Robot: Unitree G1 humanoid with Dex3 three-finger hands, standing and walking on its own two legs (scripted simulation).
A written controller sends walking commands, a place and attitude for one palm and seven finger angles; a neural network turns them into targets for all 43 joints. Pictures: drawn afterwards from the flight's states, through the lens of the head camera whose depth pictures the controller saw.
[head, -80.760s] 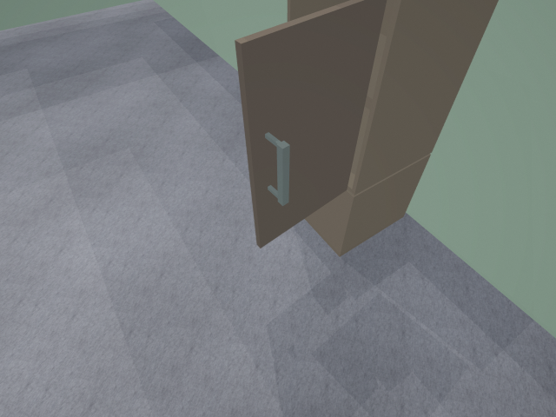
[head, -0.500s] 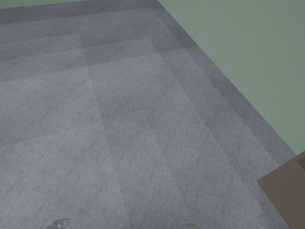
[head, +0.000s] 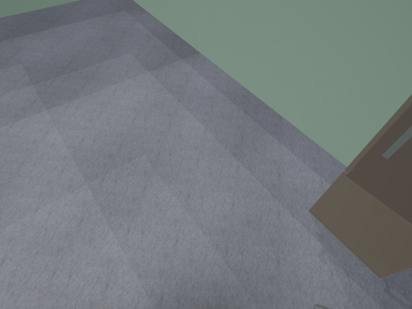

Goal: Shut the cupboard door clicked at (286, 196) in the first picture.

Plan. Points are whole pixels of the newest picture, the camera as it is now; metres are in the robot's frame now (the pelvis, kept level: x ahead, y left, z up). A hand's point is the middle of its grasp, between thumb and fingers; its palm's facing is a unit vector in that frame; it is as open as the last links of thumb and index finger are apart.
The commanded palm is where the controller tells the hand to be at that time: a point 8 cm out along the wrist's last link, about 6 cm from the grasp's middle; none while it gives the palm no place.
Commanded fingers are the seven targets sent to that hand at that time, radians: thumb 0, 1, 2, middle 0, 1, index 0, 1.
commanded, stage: turn to face it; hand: left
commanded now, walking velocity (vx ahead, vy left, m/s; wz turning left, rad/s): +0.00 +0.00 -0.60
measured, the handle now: (408, 133) +0.59 -0.53 -0.03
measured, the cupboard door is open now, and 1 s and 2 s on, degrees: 3 3 3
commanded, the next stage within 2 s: take the last steps up to it in 1.24 s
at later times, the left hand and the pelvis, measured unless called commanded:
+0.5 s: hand (144, 290) +0.17 +0.14 -0.14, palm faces -0.29 -0.92 -0.28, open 7.4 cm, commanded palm none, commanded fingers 0.00 0.90 0.90 -0.20 -0.30 -0.20 -0.30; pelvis +0.01 -0.02 +0.00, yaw -18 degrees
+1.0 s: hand (157, 263) +0.23 +0.13 -0.15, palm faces -0.53 -0.82 -0.22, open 7.4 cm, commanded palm none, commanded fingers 0.00 0.90 0.90 -0.20 -0.30 -0.20 -0.30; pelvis +0.03 +0.00 +0.01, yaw -35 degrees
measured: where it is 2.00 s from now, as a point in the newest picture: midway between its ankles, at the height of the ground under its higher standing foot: outside the picture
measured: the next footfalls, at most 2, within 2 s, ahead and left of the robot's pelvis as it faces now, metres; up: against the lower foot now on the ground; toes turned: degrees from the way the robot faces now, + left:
right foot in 0.38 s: +0.02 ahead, -0.14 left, +0.00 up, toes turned -20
left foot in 0.76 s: +0.14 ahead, +0.08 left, +0.00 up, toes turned -24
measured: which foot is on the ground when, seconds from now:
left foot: down 0.00-0.38, up 0.40-0.74, down 0.76-1.00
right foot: down 0.00-0.00, up 0.02-0.36, down 0.38-0.76, up 0.78-1.00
